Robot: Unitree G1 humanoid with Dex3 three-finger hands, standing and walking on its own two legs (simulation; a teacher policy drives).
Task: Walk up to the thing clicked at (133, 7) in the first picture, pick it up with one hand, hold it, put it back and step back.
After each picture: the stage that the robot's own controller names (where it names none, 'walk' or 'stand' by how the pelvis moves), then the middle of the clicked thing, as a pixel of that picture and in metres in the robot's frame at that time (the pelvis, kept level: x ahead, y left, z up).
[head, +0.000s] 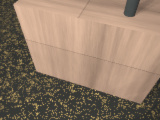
stand; out of the picture +0.87 -0.30 +0.08
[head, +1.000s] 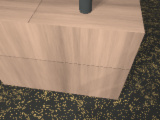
walk; out of the picture +0.82 +0.00 +0.11
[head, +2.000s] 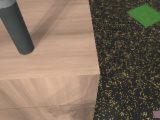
stand; (16, 26) +0.53 +0.26 +0.09
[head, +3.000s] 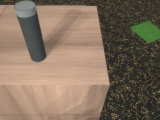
stand; (32, 35) +0.53 +0.20 +0.08
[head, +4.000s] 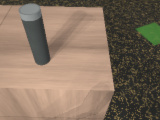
stand; (37, 38) +0.51 +0.19 +0.08
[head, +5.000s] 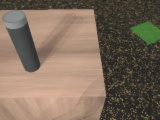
stand; (24, 45) +0.48 +0.22 +0.07
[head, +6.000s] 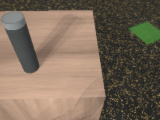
stand; (23, 46) +0.48 +0.23 +0.07
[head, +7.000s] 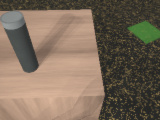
stand; (22, 45) +0.48 +0.23 +0.07
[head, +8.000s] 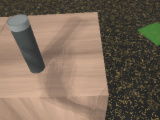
rise first; (28, 47) +0.48 +0.25 +0.08
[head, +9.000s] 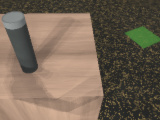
go down; (22, 46) +0.49 +0.23 +0.08
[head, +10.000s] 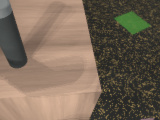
go down; (9, 38) +0.47 +0.23 +0.10
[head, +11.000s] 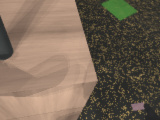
close in; out of the picture +0.47 +0.23 +0.12
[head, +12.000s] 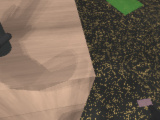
close; out of the picture +0.49 +0.24 +0.14
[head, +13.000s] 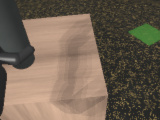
lift; (8, 29) +0.34 +0.17 +0.29
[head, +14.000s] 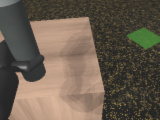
hold; (21, 40) +0.34 +0.17 +0.25
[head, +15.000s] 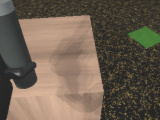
hold; (13, 48) +0.34 +0.20 +0.21
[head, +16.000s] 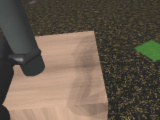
hold; (19, 34) +0.34 +0.17 +0.30
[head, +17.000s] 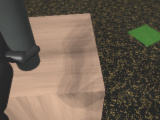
crouch; (16, 29) +0.35 +0.17 +0.27
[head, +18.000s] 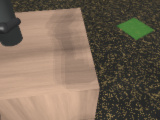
crouch; out of the picture +0.46 +0.22 +0.27
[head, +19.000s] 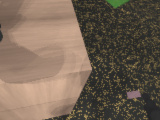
lower; out of the picture +0.51 +0.24 +0.14
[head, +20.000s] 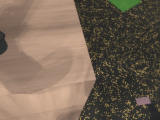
lower; out of the picture +0.49 +0.25 +0.14
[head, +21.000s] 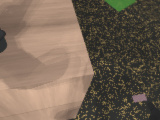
lower; out of the picture +0.50 +0.24 +0.14
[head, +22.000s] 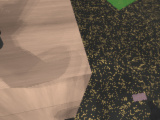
lower; out of the picture +0.50 +0.25 +0.14
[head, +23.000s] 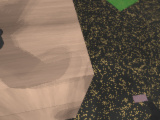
loosen; out of the picture +0.50 +0.25 +0.14
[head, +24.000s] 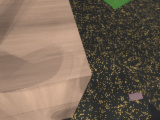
rise; out of the picture +0.48 +0.25 +0.14
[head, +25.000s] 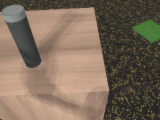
sink last; (24, 40) +0.49 +0.24 +0.11
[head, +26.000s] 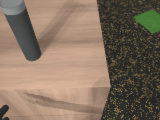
stand; (24, 33) +0.50 +0.24 +0.09
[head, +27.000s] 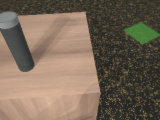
stand; (18, 45) +0.50 +0.25 +0.08
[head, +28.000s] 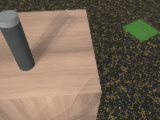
stand; (18, 44) +0.50 +0.25 +0.07
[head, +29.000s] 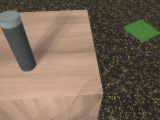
stand; (19, 44) +0.49 +0.24 +0.07
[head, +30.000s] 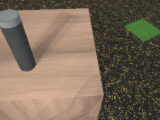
stand; (19, 44) +0.48 +0.24 +0.07
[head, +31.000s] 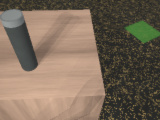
stand; (22, 44) +0.49 +0.23 +0.07
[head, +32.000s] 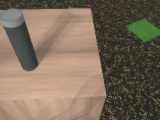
walk; (22, 44) +0.48 +0.23 +0.07
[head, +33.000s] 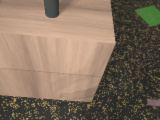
walk; out of the picture +0.74 +0.15 +0.09
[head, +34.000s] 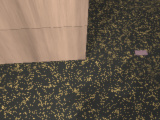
walk; out of the picture +1.05 +0.29 +0.11
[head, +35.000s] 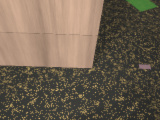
stand; out of the picture +1.14 +0.17 +0.10
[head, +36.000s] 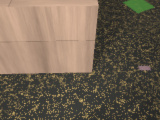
stand; out of the picture +1.13 +0.19 +0.08
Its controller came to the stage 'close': yes
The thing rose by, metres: 0.25
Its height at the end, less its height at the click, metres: +0.00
